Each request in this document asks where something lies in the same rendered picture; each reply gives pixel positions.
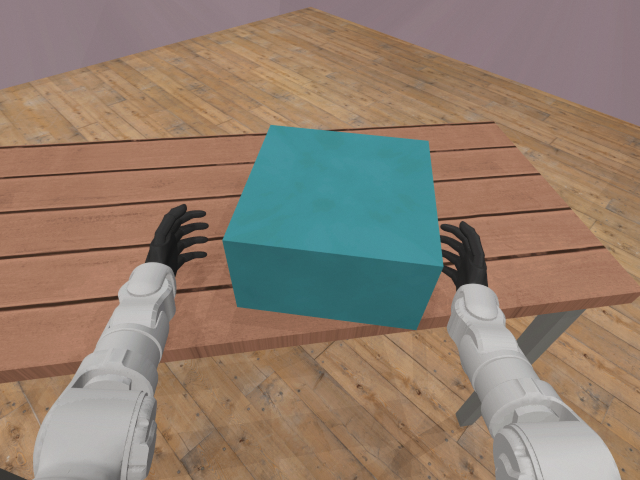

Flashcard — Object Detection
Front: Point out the right robot upper arm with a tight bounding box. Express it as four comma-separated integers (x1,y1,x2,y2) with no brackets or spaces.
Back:
493,421,619,480

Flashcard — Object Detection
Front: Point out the robot right forearm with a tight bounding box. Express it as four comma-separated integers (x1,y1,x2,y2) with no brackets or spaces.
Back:
447,284,621,480

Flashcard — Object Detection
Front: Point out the right robot hand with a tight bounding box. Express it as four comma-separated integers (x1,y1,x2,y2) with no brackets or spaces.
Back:
440,221,488,292

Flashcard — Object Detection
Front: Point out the left robot hand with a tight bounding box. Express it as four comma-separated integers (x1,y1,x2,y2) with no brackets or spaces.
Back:
145,204,209,276

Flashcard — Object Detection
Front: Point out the left robot upper arm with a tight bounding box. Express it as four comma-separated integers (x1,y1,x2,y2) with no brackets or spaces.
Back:
32,388,157,480

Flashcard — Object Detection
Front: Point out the carton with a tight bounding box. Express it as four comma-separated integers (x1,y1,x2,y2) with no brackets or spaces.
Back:
222,125,444,330

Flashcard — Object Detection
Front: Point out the robot left forearm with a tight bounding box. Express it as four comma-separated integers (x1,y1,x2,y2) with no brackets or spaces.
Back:
33,262,177,476

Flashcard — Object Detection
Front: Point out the table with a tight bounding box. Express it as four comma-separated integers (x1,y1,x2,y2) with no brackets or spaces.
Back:
0,121,640,480

